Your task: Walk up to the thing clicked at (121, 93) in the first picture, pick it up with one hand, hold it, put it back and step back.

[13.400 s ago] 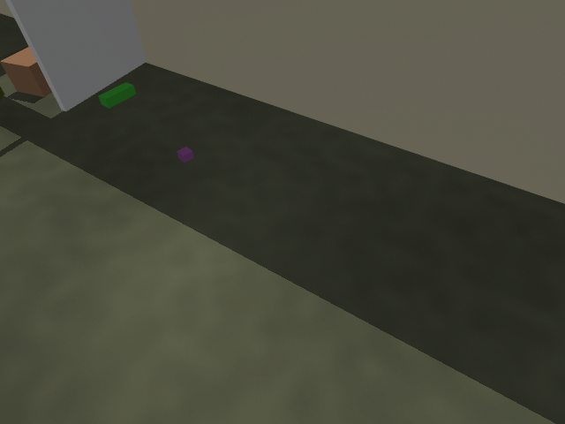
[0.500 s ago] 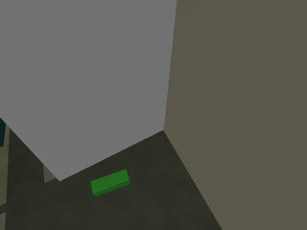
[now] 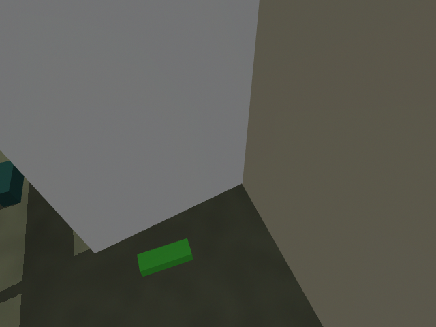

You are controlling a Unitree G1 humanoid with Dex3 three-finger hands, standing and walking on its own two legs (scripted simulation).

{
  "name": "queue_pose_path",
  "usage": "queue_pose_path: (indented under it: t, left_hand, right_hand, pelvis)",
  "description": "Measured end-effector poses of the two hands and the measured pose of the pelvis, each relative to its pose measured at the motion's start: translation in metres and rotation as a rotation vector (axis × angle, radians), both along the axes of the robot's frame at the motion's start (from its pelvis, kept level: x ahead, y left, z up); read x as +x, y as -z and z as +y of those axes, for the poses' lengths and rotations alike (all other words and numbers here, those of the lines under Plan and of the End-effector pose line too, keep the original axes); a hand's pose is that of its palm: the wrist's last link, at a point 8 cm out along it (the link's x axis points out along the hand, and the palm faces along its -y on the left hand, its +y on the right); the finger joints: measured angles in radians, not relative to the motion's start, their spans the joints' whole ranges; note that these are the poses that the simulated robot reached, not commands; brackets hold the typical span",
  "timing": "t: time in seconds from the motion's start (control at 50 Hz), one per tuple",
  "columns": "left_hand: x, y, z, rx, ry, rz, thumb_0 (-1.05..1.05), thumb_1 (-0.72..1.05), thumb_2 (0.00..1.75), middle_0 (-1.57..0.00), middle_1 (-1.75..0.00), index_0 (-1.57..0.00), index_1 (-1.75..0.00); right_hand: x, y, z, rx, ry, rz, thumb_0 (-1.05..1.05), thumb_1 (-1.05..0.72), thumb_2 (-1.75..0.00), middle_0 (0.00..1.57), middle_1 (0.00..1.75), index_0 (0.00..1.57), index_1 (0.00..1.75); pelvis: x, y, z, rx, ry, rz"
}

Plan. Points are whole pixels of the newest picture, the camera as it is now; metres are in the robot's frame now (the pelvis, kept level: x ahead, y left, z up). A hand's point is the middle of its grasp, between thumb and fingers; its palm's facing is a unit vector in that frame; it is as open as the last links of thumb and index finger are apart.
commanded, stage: stand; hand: left
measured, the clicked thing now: (165, 257) +0.54 +0.26 -0.72
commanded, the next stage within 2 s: none
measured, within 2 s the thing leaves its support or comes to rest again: neither
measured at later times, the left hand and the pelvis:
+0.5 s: hand out of the picture +0.10 +0.24 -0.13, palm faces +0.01 -0.94 -0.34, open 7.3 cm; pelvis +0.03 -0.02 +0.03, yaw +1 degrees
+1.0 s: hand out of the picture +0.11 +0.24 -0.12, palm faces +0.00 -0.93 -0.35, open 7.3 cm; pelvis +0.03 -0.02 +0.03, yaw +1 degrees
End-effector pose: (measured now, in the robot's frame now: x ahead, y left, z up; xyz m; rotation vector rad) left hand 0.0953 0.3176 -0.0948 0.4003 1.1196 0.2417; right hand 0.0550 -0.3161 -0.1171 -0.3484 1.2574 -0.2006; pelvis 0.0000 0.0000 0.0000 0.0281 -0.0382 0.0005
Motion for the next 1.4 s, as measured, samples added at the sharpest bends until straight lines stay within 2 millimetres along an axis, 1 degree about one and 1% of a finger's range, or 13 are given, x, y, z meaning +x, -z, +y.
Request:
queue_pose_path:
  t: [0.06, 0.1, 0.18, 0.24, 0.36, 0.42, 0.48, 0.58, 0.7, 0.86, 1.0, 1.14, 1.4]
  left_hand:
    - [-0.009, 0.004, 0.001, -0.026, -0.033, 0.035, 0.0, 0.9, 0.9, -0.21, -0.3, -0.21, -0.3]
    - [-0.016, 0.007, -0.002, -0.042, -0.048, 0.054, 0.0, 0.91, 0.9, -0.21, -0.3, -0.21, -0.3]
    - [-0.027, 0.008, -0.013, -0.075, -0.062, 0.111, 0.01, 0.91, 0.9, -0.2, -0.3, -0.21, -0.3]
    - [-0.03, 0.007, -0.022, -0.095, -0.072, 0.132, 0.01, 0.91, 0.9, -0.2, -0.3, -0.21, -0.3]
    - [-0.023, 0.003, -0.033, -0.104, -0.069, 0.131, 0.01, 0.91, 0.9, -0.21, -0.3, -0.21, -0.3]
    - [-0.015, 0.0, -0.036, -0.102, -0.067, 0.113, 0.01, 0.9, 0.9, -0.21, -0.3, -0.21, -0.3]
    - [-0.006, -0.003, -0.036, -0.096, -0.063, 0.09, 0.01, 0.9, 0.9, -0.21, -0.3, -0.21, -0.3]
    - [0.007, -0.008, -0.035, -0.087, -0.055, 0.061, 0.0, 0.91, 0.9, -0.21, -0.3, -0.21, -0.3]
    - [0.015, -0.012, -0.033, -0.079, -0.05, 0.049, 0.0, 0.91, 0.9, -0.21, -0.3, -0.21, -0.3]
    - [0.014, -0.012, -0.032, -0.074, -0.049, 0.067, 0.0, 0.91, 0.9, -0.21, -0.3, -0.21, -0.3]
    - [0.009, -0.01, -0.033, -0.08, -0.053, 0.089, 0.0, 0.91, 0.9, -0.21, -0.3, -0.21, -0.3]
    - [0.005, -0.008, -0.034, -0.084, -0.059, 0.109, 0.0, 0.91, 0.9, -0.21, -0.3, -0.21, -0.3]
    - [0.01, -0.007, -0.034, -0.09, -0.066, 0.103, 0.0, 0.91, 0.9, -0.21, -0.3, -0.21, -0.3]
  right_hand:
    - [-0.003, -0.006, 0.007, 0.004, -0.001, 0.015, 0.0, -0.9, -0.9, 0.21, 0.3, 0.2, 0.3]
    - [0.001, -0.008, 0.01, 0.008, 0.0, 0.018, 0.0, -0.9, -0.9, 0.21, 0.3, 0.2, 0.3]
    - [0.021, -0.014, 0.015, 0.023, -0.003, -0.006, 0.0, -0.9, -0.9, 0.21, 0.3, 0.2, 0.3]
    - [0.04, -0.018, 0.015, 0.031, -0.019, -0.033, 0.0, -0.9, -0.9, 0.21, 0.3, 0.2, 0.3]
    - [0.076, -0.024, 0.012, 0.038, -0.037, -0.094, 0.0, -0.9, -0.9, 0.21, 0.3, 0.2, 0.3]
    - [0.087, -0.027, 0.01, 0.037, -0.043, -0.113, 0.0, -0.9, -0.9, 0.21, 0.3, 0.2, 0.3]
    - [0.092, -0.03, 0.007, 0.035, -0.043, -0.123, 0.0, -0.9, -0.9, 0.21, 0.3, 0.2, 0.3]
    - [0.088, -0.031, 0.004, 0.033, -0.039, -0.111, 0.0, -0.9, -0.9, 0.21, 0.3, 0.2, 0.3]
    - [0.07, -0.028, 0.0, 0.031, -0.023, -0.071, 0.0, -0.9, -0.9, 0.21, 0.3, 0.2, 0.3]
    - [0.044, -0.023, -0.001, 0.034, 0.002, -0.008, 0.0, -0.9, -0.9, 0.21, 0.3, 0.2, 0.3]
    - [0.033, -0.021, 0.0, 0.037, 0.007, 0.023, 0.0, -0.9, -0.9, 0.21, 0.3, 0.2, 0.3]
    - [0.036, -0.021, 0.001, 0.036, 0.001, 0.029, 0.0, -0.9, -0.9, 0.21, 0.3, 0.2, 0.3]
    - [0.062, -0.025, 0.003, 0.029, -0.025, -0.013, 0.0, -0.9, -0.9, 0.21, 0.3, 0.2, 0.3]
  pelvis:
    - [0.005, -0.005, -0.001, -0.012, -0.012, -0.005]
    - [0.008, -0.008, -0.002, -0.019, -0.015, -0.01]
    - [0.016, -0.015, -0.005, -0.025, -0.016, -0.012]
    - [0.021, -0.019, -0.007, -0.025, -0.019, -0.008]
    - [0.027, -0.024, -0.011, -0.025, -0.021, -0.005]
    - [0.028, -0.026, -0.013, -0.025, -0.022, -0.005]
    - [0.029, -0.027, -0.015, -0.026, -0.023, -0.006]
    - [0.029, -0.028, -0.018, -0.027, -0.022, -0.005]
    - [0.029, -0.029, -0.019, -0.026, -0.022, -0.003]
    - [0.028, -0.03, -0.019, -0.025, -0.02, 0.001]
    - [0.028, -0.03, -0.019, -0.024, -0.02, 0.007]
    - [0.032, -0.03, -0.018, -0.024, -0.022, 0.014]
    - [0.039, -0.03, -0.017, -0.027, -0.026, 0.017]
